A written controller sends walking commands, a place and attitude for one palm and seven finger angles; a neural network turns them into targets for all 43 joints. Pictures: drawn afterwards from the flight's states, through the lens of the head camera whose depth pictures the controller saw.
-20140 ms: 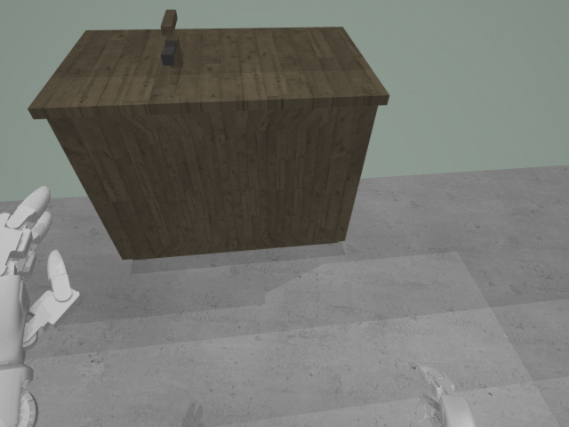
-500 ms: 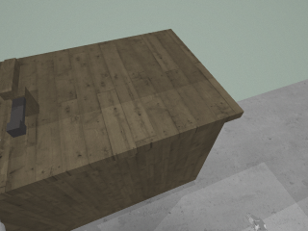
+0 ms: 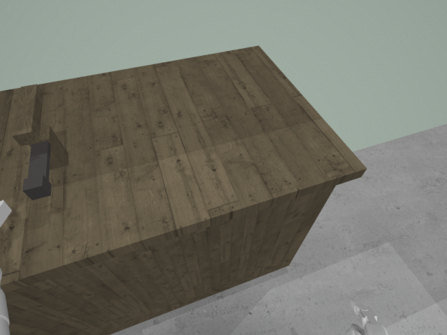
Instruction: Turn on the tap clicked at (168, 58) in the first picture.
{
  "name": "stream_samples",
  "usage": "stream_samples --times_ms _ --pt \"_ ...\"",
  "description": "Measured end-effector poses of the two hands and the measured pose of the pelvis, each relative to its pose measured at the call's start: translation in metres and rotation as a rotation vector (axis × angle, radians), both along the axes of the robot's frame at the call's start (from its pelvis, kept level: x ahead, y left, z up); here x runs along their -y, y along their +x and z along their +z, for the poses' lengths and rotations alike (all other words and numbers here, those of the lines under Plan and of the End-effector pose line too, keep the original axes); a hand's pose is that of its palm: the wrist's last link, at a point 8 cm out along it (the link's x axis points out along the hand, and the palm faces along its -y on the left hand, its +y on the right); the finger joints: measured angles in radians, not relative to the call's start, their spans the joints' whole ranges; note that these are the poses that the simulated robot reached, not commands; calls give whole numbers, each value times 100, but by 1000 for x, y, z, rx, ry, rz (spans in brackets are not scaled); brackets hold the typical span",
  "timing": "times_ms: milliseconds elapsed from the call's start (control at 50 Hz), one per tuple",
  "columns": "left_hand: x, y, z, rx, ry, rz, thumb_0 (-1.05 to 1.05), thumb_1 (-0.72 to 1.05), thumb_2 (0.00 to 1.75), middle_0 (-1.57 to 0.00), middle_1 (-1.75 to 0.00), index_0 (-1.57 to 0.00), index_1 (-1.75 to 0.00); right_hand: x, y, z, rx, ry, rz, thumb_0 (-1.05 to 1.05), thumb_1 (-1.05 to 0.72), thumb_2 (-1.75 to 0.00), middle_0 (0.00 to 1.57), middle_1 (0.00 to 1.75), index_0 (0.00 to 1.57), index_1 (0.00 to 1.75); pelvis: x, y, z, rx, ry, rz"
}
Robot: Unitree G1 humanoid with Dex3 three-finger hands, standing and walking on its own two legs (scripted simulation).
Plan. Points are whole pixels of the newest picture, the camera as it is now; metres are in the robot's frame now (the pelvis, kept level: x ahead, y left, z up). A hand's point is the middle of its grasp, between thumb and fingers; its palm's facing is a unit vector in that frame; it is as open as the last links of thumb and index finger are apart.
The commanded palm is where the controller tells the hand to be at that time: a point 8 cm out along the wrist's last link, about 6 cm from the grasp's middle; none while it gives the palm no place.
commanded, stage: push the lever round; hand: left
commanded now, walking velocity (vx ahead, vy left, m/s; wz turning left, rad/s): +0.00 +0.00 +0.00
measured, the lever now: (37, 187) +0.30 +0.34 +0.11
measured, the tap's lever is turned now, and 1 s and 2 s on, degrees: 0 8 38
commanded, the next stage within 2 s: none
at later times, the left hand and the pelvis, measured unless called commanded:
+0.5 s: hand (22, 208) +0.27 +0.35 +0.10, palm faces +0.65 -0.76 -0.09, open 7.8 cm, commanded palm +0.23 +0.37 +0.10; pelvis -0.01 -0.01 +0.00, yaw +0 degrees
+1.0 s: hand (43, 199) +0.29 +0.32 +0.10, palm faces +0.69 -0.72 -0.08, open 7.8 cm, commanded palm +0.25 +0.34 +0.10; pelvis -0.01 -0.03 +0.00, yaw +0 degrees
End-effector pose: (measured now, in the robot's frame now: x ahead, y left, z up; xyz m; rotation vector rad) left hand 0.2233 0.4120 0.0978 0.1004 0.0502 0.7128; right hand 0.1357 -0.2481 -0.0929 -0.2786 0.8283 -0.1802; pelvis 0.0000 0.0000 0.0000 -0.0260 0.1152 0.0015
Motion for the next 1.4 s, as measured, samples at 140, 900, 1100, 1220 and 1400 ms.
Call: stream_samples --times_ms 140,900,1100,1220,1400 --pt "12 5 5 22 5 -36 1 90 90 -15 -15 -15 -15 -4 14 4 40 10 20 1 -91 -90 20 30 21 30 0 1 0 2 1 0" --pt "61 7 7 41 -4 34 2 90 90 -15 -15 -15 -15 32 -17 -6 -5 22 -22 2 -91 -90 20 30 20 30 28 -12 0 30 17 -1" --pt "76 17 5 44 -3 60 2 90 90 -15 -15 -15 -15 29 -11 -6 -5 27 -10 2 -91 -90 20 30 20 30 28 -12 1 31 17 3" --pt "91 23 6 59 -7 70 2 91 90 -15 -15 -15 -15 22 -3 -4 17 48 -7 2 -91 -90 20 30 20 30 26 -8 2 36 21 -2" --pt "98 26 6 52 -12 119 2 90 90 -15 -15 -16 -15 15 8 0 36 60 5 1 -91 -90 20 30 20 30 24 -5 3 41 21 -5"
